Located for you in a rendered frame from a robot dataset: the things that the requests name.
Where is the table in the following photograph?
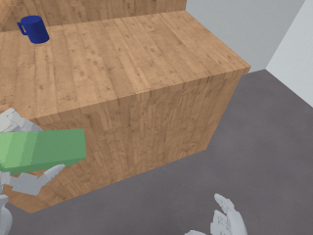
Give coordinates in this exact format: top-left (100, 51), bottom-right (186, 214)
top-left (0, 0), bottom-right (251, 213)

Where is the right robot hand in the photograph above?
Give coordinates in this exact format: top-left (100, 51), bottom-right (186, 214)
top-left (210, 193), bottom-right (247, 235)

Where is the sponge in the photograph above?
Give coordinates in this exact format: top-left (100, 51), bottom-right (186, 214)
top-left (0, 128), bottom-right (87, 175)

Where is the robot left forearm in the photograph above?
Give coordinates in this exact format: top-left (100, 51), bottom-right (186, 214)
top-left (0, 194), bottom-right (13, 235)

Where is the left robot hand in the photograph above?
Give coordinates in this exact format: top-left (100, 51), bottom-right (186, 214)
top-left (0, 108), bottom-right (65, 196)

